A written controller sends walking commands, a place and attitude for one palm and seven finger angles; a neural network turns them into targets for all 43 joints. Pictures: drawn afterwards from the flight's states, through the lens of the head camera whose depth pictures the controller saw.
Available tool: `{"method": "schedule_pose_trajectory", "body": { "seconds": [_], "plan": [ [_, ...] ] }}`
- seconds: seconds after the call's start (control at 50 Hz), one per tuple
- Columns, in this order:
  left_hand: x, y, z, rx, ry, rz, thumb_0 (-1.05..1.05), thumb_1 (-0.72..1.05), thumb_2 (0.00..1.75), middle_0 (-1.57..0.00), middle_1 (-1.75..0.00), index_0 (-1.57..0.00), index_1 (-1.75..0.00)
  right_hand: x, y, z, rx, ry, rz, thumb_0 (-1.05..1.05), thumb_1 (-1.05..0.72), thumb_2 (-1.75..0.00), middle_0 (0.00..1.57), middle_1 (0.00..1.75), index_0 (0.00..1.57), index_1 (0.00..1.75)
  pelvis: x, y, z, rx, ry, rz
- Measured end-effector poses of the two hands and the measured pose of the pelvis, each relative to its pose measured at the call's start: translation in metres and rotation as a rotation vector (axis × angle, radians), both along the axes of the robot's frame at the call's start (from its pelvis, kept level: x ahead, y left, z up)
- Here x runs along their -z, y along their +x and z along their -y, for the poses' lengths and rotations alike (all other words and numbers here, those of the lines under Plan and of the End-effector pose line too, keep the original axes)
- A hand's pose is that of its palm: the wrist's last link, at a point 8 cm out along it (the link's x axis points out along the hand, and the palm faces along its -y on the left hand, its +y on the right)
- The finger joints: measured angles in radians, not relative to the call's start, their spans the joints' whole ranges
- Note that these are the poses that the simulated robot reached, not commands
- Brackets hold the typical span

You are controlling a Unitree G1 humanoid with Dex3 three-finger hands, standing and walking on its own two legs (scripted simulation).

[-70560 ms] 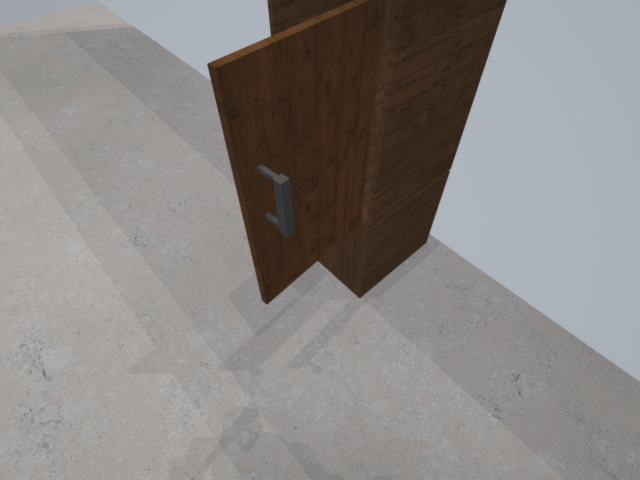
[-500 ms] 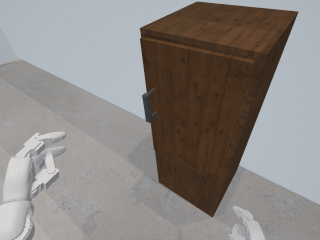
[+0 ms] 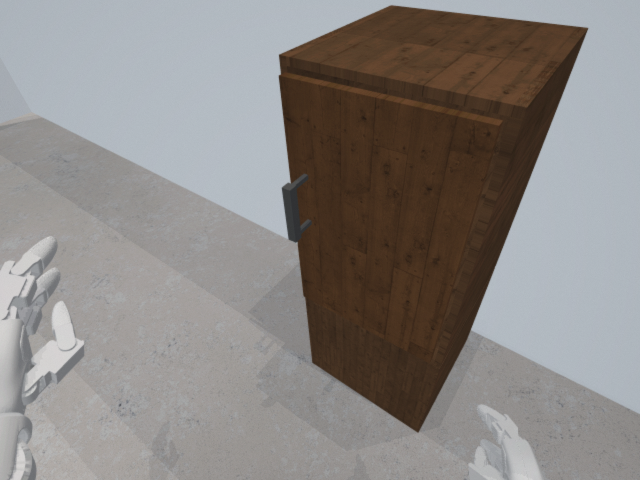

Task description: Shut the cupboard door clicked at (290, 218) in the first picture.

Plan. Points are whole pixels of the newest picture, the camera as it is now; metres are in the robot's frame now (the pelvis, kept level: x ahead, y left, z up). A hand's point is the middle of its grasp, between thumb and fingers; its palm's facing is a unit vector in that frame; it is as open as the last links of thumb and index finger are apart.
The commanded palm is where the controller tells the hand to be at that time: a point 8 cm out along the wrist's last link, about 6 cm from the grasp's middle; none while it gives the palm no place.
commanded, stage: step back with the hand held close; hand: left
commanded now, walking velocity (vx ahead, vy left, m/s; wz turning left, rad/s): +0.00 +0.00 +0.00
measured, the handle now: (298, 208) +0.62 +0.13 -0.01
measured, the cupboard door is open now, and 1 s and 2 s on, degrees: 2 2 2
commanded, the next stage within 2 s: stop stepping back and stand still in 1.84 s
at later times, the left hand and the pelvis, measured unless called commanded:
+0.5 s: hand (61, 341) +0.19 +0.28 +0.15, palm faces +0.35 -0.79 -0.51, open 7.4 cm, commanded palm +0.13 +0.32 +0.17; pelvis -0.02 +0.03 -0.01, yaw -2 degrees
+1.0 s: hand out of the picture +0.12 +0.30 +0.16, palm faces +0.46 -0.78 -0.42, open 7.4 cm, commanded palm +0.05 +0.33 +0.17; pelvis -0.09 +0.03 -0.02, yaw +0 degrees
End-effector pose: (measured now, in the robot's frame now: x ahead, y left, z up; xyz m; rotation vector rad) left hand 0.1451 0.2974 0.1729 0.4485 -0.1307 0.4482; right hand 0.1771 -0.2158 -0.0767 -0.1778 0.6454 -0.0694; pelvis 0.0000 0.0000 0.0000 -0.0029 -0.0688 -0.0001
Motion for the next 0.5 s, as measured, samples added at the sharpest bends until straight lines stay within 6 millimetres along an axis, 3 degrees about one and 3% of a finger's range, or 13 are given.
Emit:
{"method": "schedule_pose_trajectory", "body": {
  "seconds": [0.22, 0.34, 0.5],
  "plan": [
    [0.000, 0.005, -0.006, -0.001, 0.052, -0.016, 0.02, 0.89, 0.90, -0.21, -0.30, -0.21, -0.30, 0.009, -0.007, 0.008, 0.035, -0.006, -0.061, 0.01, -0.91, -0.90, 0.20, 0.30, 0.20, 0.30, 0.002, 0.000, -0.003, 0.000, -0.019, -0.058],
    [0.007, 0.014, -0.012, 0.038, 0.069, -0.059, 0.02, 0.89, 0.90, -0.21, -0.30, -0.21, -0.30, 0.012, -0.020, 0.017, 0.108, -0.041, -0.113, 0.01, -0.91, -0.90, 0.20, 0.30, 0.20, 0.30, 0.004, -0.002, -0.014, 0.015, -0.011, -0.082],
    [-0.004, 0.009, -0.023, 0.096, 0.132, -0.032, 0.02, 0.89, 0.90, -0.22, -0.30, -0.21, -0.30, 0.005, -0.042, 0.011, 0.158, -0.057, -0.116, 0.01, -0.91, -0.90, 0.20, 0.30, 0.20, 0.30, 0.006, -0.019, -0.026, 0.030, -0.006, -0.092]
  ]
}}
